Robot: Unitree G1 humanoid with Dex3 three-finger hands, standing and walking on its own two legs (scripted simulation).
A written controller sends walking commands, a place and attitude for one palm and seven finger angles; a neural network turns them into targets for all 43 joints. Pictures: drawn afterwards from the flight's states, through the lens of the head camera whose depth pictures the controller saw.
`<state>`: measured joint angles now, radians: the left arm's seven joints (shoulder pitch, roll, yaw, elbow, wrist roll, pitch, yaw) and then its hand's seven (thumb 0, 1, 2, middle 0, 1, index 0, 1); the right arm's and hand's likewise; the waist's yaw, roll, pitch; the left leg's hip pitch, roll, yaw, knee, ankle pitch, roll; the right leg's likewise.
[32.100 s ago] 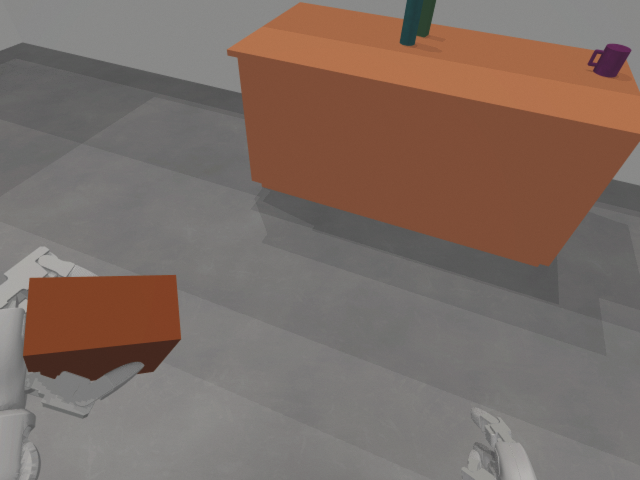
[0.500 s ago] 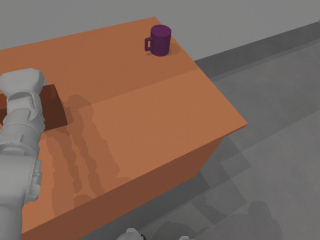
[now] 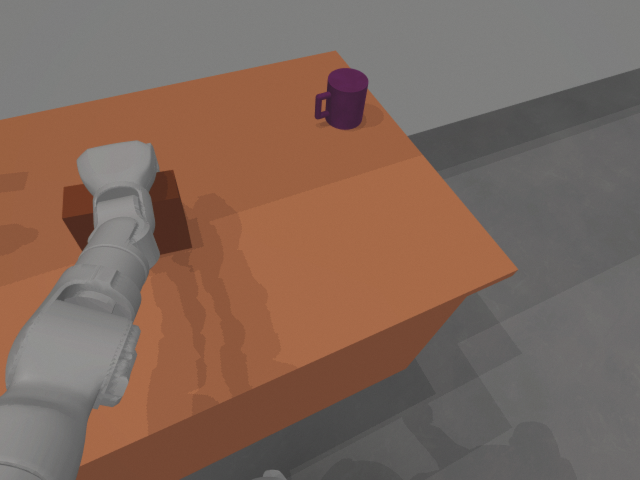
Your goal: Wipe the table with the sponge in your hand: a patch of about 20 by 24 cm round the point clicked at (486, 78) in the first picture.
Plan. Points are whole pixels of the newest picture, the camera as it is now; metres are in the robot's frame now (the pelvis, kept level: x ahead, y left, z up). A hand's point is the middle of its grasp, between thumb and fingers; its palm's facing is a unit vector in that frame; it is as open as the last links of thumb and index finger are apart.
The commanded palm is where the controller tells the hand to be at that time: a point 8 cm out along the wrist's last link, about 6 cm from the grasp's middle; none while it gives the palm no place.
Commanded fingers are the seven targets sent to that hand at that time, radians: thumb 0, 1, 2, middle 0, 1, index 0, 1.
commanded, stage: slide across to the middle lane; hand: left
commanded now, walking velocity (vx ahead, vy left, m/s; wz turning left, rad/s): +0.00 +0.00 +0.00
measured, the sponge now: (136, 227) +0.45 +0.27 -0.01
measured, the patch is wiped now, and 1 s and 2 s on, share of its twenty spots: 0.35 0.65 0.85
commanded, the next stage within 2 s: wipe back along the middle lane in 0.04 s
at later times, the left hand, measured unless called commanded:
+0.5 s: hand (158, 207) +0.46 +0.23 +0.04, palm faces -0.09 -0.01 -1.00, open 10.1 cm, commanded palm +0.42 +0.20 +0.07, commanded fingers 0.00 0.10 1.30 -1.20 -1.60 -1.20 -1.60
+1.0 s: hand (169, 237) +0.41 +0.20 +0.04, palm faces -0.05 -0.02 -1.00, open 10.2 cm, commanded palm +0.37 +0.18 +0.07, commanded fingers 0.00 0.10 1.30 -1.20 -1.60 -1.20 -1.60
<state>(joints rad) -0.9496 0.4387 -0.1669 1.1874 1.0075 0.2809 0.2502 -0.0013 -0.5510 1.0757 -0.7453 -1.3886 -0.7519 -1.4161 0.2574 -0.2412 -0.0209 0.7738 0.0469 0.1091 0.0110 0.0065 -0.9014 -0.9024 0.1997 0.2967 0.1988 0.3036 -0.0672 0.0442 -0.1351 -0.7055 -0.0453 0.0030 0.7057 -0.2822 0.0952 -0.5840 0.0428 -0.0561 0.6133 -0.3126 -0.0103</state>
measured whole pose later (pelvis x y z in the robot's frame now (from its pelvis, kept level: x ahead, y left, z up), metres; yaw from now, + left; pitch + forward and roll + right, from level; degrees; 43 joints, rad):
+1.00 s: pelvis +0.01 -0.03 +0.01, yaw +0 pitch +10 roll -2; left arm -0.63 0.26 -0.23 0.89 0.99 0.45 0.31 -0.01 -0.49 1.04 -0.70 -1.41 -0.69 -1.46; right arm 0.13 -0.23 0.00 0.69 0.08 0.24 0.01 0.01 -0.90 -0.90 0.20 0.30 0.20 0.30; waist 0.00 0.04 -0.15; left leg -0.52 -0.03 0.01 0.61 -0.27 0.07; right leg -0.41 0.05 -0.04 0.54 -0.31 -0.04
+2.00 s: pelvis +0.01 -0.05 +0.02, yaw -1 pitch +3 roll +0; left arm -0.24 0.24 -0.36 0.43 0.98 0.56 0.26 0.01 -0.49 1.04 -0.69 -1.42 -0.70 -1.44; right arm 0.03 -0.25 0.03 0.64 0.10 0.25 0.03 0.01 -0.90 -0.90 0.20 0.30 0.20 0.30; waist 0.06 0.05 -0.12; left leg -0.36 -0.03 0.02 0.56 -0.26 0.04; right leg -0.28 0.06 -0.02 0.54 -0.32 -0.07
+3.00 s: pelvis -0.03 -0.07 +0.01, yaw +0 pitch +6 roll +0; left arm -0.66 0.08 -0.32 0.96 0.94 0.53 0.34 0.00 -0.55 1.06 -0.77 -1.35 -0.78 -1.37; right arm 0.06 -0.22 0.01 0.75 0.07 0.22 -0.01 0.01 -0.90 -0.90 0.20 0.30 0.20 0.30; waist 0.01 0.04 -0.13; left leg -0.47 0.00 0.00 0.58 -0.21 0.01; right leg -0.41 0.09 -0.05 0.59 -0.28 -0.10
